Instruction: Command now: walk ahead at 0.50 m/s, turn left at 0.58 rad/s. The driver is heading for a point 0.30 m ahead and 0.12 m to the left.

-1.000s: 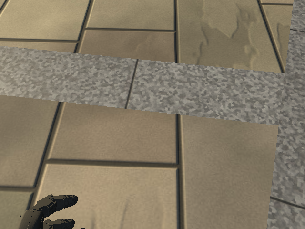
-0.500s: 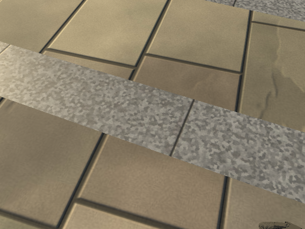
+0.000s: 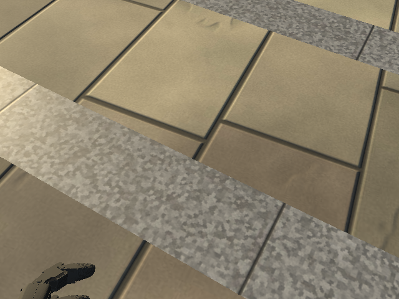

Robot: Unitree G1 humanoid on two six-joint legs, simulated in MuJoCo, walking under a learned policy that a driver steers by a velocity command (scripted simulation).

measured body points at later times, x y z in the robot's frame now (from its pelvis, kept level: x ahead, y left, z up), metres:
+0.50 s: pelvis +0.24 +0.02 -0.01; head +0.28 +0.04 +0.44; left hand +0.20 +0.31 -0.14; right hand +0.51 -0.16 -0.07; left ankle +0.33 +0.14 -0.73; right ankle +0.14 -0.13 -0.72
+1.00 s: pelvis +0.30 +0.02 +0.00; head +0.31 +0.02 +0.45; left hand +0.33 +0.29 -0.13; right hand +0.48 -0.19 -0.12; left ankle +0.33 +0.14 -0.73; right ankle +0.33 -0.11 -0.73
